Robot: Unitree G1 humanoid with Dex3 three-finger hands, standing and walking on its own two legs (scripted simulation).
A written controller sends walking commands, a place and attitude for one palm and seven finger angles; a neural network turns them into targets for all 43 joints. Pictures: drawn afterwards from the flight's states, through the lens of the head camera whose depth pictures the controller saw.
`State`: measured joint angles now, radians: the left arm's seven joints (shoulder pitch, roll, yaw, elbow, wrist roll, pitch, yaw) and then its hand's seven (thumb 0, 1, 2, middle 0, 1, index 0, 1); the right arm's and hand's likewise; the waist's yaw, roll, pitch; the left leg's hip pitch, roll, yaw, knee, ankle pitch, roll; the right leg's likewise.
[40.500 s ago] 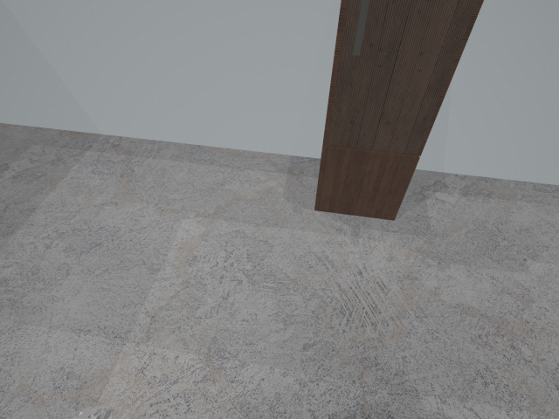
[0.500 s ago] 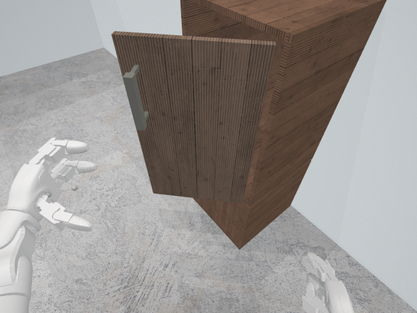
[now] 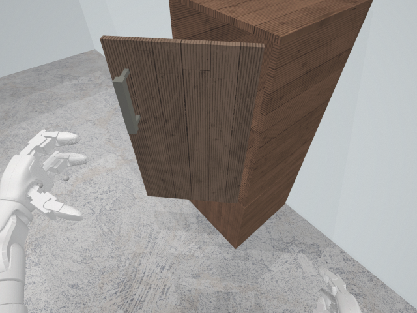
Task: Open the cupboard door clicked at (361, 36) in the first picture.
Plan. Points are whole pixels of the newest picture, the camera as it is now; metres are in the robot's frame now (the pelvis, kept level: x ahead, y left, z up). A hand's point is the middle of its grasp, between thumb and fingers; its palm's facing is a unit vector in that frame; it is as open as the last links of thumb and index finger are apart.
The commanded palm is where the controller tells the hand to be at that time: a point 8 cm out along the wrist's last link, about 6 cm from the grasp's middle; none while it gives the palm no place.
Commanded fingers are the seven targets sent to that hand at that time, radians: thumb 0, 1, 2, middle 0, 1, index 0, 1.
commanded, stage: raise the hand with hooked fingers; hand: left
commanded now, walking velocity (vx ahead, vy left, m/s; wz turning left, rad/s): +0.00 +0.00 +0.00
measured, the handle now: (129, 102) +0.54 +0.24 +0.11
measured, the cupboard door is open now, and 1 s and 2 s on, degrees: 44 44 44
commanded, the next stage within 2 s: move the hooked fingers beside the handle in 0.14 s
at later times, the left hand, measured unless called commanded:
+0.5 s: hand (77, 165) +0.32 +0.27 +0.13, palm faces +0.07 -1.00 -0.04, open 14.0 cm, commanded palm +0.30 +0.31 +0.13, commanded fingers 0.00 -0.50 0.30 -0.30 -1.20 -0.30 -1.20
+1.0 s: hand (85, 144) +0.38 +0.28 +0.13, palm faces +0.04 -1.00 -0.01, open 14.0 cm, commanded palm +0.36 +0.33 +0.13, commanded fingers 0.00 -0.50 0.30 -0.30 -1.20 -0.30 -1.20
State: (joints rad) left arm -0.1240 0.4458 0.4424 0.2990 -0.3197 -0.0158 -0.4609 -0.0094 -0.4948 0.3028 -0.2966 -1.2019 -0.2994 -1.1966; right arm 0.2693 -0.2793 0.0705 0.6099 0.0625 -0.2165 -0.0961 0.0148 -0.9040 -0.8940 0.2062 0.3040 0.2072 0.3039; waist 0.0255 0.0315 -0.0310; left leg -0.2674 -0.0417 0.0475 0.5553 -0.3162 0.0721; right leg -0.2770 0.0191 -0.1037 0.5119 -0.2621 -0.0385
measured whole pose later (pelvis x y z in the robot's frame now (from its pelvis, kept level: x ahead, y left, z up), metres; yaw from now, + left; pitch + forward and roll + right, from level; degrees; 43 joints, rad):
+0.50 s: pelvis -0.01 -0.03 +0.00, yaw +0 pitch +2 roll -1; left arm -0.31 0.51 0.45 0.55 -0.30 -0.06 -0.49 -0.01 -0.50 0.30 -0.30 -1.20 -0.30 -1.20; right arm 0.24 -0.29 0.08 0.63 0.07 -0.21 -0.12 0.01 -0.90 -0.89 0.21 0.30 0.21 0.30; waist 0.02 0.04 -0.02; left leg -0.32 -0.02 0.03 0.60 -0.32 0.04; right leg -0.32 0.04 -0.12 0.55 -0.27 -0.07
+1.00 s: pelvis +0.00 -0.02 -0.01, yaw -1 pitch +7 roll -1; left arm -0.52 0.60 0.50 0.86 -0.26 -0.15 -0.54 -0.01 -0.50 0.30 -0.30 -1.20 -0.30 -1.20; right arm 0.36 -0.32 0.06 0.63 0.07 -0.14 -0.09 0.01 -0.91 -0.89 0.21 0.30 0.21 0.30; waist -0.04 0.02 -0.05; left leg -0.42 -0.01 0.05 0.64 -0.34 0.05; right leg -0.43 0.04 -0.10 0.58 -0.28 -0.06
